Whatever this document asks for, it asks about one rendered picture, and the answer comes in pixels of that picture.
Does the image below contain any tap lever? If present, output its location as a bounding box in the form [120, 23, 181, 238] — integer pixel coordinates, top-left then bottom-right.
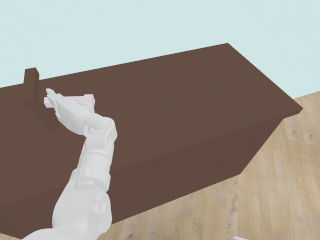
[44, 94, 95, 108]

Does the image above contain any left robot hand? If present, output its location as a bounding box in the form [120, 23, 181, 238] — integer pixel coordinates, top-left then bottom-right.
[46, 88, 95, 135]

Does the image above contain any robot left forearm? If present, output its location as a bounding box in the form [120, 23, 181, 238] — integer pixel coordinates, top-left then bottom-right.
[52, 113, 118, 227]

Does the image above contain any left robot upper arm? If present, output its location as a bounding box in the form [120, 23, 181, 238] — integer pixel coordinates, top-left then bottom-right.
[22, 189, 112, 240]

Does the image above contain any counter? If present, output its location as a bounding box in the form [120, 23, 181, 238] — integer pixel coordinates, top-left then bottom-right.
[0, 43, 303, 240]

